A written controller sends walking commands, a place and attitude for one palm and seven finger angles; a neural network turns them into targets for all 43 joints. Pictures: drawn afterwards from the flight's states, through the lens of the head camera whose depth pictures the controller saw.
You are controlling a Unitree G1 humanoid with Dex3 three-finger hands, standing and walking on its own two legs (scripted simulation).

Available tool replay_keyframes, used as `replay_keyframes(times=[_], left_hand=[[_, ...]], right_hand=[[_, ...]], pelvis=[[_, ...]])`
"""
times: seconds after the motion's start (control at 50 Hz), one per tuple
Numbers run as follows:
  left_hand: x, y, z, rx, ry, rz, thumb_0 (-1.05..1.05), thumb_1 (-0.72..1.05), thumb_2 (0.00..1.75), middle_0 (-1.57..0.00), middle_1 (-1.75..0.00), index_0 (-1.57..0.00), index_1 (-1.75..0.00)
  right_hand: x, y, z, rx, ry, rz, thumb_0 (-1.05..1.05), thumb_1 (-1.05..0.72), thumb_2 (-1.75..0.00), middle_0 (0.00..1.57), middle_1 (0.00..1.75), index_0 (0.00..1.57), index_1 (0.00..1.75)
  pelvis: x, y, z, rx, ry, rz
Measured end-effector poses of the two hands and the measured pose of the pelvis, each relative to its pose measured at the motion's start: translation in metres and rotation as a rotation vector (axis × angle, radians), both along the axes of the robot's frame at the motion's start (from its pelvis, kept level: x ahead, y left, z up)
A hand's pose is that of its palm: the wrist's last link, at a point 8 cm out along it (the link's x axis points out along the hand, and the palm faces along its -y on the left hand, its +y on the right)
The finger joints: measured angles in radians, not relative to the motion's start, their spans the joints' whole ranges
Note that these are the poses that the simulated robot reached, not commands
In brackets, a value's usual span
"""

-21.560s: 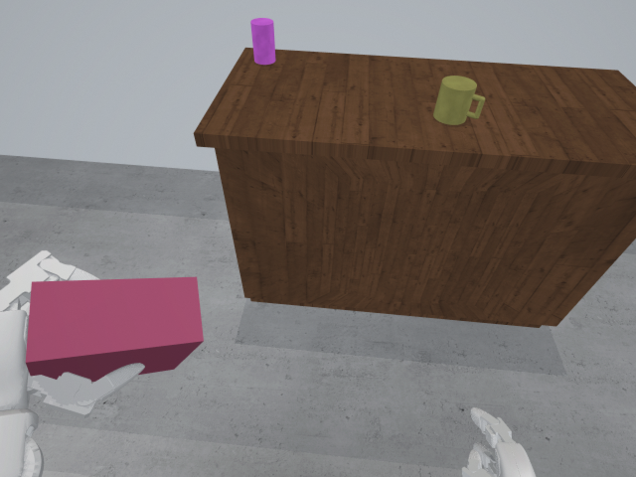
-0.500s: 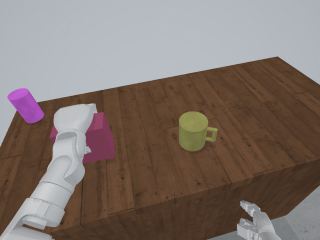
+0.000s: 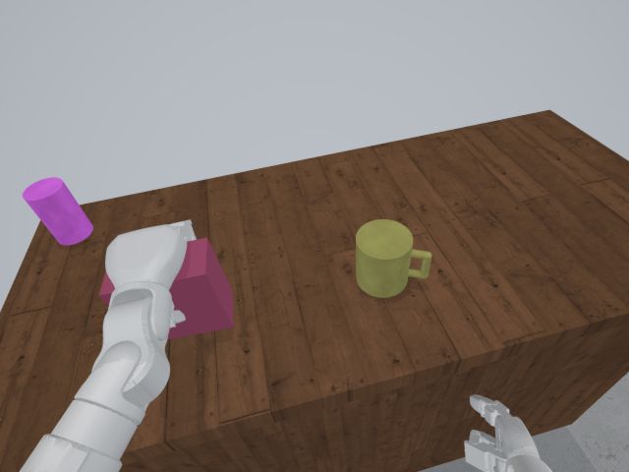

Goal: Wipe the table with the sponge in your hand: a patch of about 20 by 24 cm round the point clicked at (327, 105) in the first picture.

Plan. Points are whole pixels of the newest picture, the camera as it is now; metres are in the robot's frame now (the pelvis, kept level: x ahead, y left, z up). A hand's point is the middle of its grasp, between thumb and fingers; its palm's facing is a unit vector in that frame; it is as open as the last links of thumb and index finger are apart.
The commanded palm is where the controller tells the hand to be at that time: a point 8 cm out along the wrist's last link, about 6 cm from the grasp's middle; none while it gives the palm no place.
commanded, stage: wipe back along the middle lane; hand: left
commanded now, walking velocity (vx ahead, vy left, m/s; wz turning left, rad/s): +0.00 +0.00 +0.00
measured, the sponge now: (180, 302) +0.32 +0.24 +0.05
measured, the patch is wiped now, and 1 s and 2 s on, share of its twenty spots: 0.75 0.80 0.85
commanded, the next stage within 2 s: slide across to the third lane in 0.46 s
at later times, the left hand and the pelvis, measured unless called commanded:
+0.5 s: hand (170, 309) +0.27 +0.21 +0.11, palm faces +0.11 -0.06 -0.99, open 10.1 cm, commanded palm +0.21 +0.20 +0.14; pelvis -0.01 -0.01 +0.00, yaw -1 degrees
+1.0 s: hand (193, 320) +0.25 +0.18 +0.11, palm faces +0.10 -0.09 -0.99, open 10.1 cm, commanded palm +0.22 +0.16 +0.16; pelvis -0.02 -0.01 +0.00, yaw +0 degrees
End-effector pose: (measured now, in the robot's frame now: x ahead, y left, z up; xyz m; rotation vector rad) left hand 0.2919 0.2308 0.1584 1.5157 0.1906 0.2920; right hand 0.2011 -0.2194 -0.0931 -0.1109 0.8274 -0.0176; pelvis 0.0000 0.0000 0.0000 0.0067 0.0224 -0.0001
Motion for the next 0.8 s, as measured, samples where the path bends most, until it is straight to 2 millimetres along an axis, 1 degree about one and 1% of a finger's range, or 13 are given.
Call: replay_keyframes(times=[0.08,0.26,0.44,0.62,0.7,0.8], left_hand=[[-0.006,-0.002,0.0,-0.003,-0.007,-0.003,0.01,-0.49,1.05,-0.69,-1.35,-0.71,-1.36],[-0.031,-0.014,0.001,-0.013,-0.033,-0.018,0.01,-0.48,1.05,-0.69,-1.35,-0.71,-1.37],[-0.043,-0.021,0.0,-0.018,-0.033,-0.009,0.01,-0.48,1.05,-0.68,-1.36,-0.71,-1.37],[-0.064,-0.027,0.002,-0.044,-0.046,-0.019,0.01,-0.48,1.05,-0.68,-1.36,-0.7,-1.37],[-0.067,-0.029,0.002,-0.046,-0.042,-0.017,0.01,-0.48,1.05,-0.68,-1.36,-0.7,-1.37],[-0.065,-0.033,0.001,-0.031,-0.022,-0.028,0.01,-0.48,1.05,-0.68,-1.36,-0.71,-1.37]], right_hand=[[0.0,0.0,0.0,0.006,-0.003,0.0,0.01,-0.9,-0.9,0.2,0.3,0.2,0.29],[0.0,-0.001,-0.002,0.024,-0.013,0.007,0.01,-0.9,-0.9,0.2,0.3,0.19,0.29],[-0.001,-0.002,-0.003,0.034,-0.019,0.018,0.01,-0.9,-0.9,0.2,0.3,0.18,0.29],[-0.002,-0.003,-0.005,0.052,-0.035,0.027,0.01,-0.9,-0.9,0.2,0.3,0.17,0.28],[-0.001,-0.003,-0.005,0.042,-0.037,0.036,0.01,-0.9,-0.9,0.2,0.3,0.17,0.28],[-0.001,-0.003,-0.005,0.032,-0.038,0.043,0.01,-0.9,-0.9,0.2,0.3,0.17,0.28]], pelvis=[[0.0,0.0,0.0,0.001,-0.001,-0.006],[-0.001,-0.001,-0.001,0.003,-0.012,-0.01],[-0.006,-0.007,-0.002,0.006,-0.022,-0.011],[-0.006,-0.011,-0.003,0.007,-0.033,-0.019],[-0.008,-0.013,-0.003,0.006,-0.04,-0.015],[-0.012,-0.014,-0.002,0.006,-0.046,-0.007]])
